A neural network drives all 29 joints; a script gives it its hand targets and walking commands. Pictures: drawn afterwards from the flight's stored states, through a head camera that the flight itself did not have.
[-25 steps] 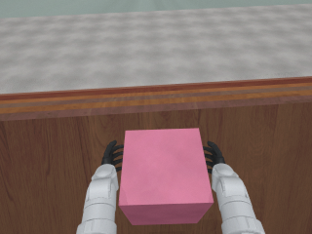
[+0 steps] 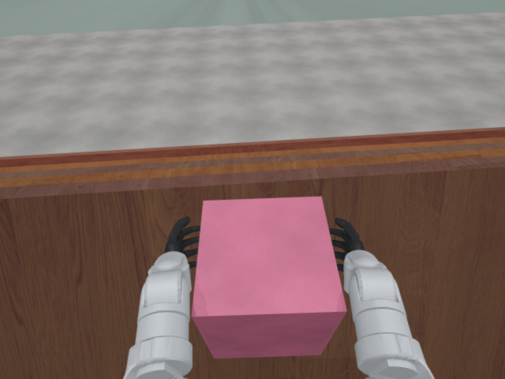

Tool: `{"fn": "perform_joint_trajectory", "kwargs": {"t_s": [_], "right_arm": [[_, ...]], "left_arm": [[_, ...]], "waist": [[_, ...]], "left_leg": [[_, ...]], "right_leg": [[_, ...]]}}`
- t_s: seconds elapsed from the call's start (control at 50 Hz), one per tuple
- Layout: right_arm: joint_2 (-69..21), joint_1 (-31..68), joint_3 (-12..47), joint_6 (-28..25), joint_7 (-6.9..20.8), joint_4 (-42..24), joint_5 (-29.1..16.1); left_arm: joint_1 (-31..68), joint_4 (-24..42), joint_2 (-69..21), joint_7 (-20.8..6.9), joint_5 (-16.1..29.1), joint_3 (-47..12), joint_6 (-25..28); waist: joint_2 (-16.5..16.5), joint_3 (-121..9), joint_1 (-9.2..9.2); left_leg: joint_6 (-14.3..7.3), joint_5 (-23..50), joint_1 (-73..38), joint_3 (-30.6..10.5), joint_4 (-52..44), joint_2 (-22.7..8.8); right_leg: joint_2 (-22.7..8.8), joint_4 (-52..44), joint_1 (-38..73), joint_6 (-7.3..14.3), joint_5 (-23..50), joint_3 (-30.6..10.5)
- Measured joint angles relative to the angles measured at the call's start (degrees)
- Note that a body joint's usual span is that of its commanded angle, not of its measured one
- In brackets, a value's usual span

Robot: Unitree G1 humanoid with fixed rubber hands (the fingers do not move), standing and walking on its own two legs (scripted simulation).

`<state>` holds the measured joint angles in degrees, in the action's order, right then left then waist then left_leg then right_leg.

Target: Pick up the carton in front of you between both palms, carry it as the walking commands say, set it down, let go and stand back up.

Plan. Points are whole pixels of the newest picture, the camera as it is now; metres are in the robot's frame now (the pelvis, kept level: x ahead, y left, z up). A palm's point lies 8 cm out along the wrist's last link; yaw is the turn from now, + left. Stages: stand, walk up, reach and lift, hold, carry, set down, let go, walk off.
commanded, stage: reach and lift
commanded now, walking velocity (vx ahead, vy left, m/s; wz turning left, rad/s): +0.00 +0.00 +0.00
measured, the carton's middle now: (264, 281) +0.30 +0.00 -0.05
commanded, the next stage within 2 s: hold in 0.58 s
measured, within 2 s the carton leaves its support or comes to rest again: neither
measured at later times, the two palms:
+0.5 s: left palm (175, 254) +0.31 +0.15 +0.04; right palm (354, 254) +0.30 -0.15 +0.04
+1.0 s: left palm (171, 254) +0.30 +0.15 +0.06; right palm (357, 254) +0.29 -0.15 +0.05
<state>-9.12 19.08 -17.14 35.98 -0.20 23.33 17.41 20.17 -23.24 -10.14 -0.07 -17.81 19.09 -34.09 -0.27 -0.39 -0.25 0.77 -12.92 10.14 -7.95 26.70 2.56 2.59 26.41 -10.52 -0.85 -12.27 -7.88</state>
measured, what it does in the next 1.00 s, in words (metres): stands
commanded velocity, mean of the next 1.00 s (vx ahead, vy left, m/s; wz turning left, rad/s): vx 0.00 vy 0.00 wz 0.00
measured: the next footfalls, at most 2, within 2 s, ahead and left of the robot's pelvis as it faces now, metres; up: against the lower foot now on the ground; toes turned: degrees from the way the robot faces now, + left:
left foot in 1.72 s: +0.30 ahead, +0.13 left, +0.00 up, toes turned +11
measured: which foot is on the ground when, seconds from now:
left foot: down 0.00-1.00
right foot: down 0.00-1.00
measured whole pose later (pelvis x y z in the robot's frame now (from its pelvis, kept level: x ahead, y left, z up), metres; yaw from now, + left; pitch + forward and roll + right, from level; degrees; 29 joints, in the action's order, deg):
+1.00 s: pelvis +0.00 +0.00 +0.01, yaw +0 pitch -7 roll +0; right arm -9.1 16.6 -13.6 44.3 -0.2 15.6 16.9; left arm 18.0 -16.1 -9.5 -0.7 -17.3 15.4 -42.3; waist -0.2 0.2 -0.3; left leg 0.6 -11.1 3.2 -7.6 21.5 2.0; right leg 2.2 21.1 -3.4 -0.6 -10.4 -7.5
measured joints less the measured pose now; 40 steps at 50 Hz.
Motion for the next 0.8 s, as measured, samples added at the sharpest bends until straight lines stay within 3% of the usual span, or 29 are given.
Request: {"fn": "perform_joint_trajectory", "kwargs": {"t_s": [0.8], "right_arm": [[0.53, -4.51, 5.21, 8.18, -0.42, -9.21, -1.60]], "left_arm": [[-4.14, 8.58, 1.18, -0.13, 1.67, -5.56, -8.08]], "waist": [[0.10, -0.53, 0.00]], "left_leg": [[-0.26, 1.90, -7.85, 0.34, -6.67, -0.55]], "right_leg": [[-0.52, -6.74, 7.89, 0.18, 1.92, 0.16]]}}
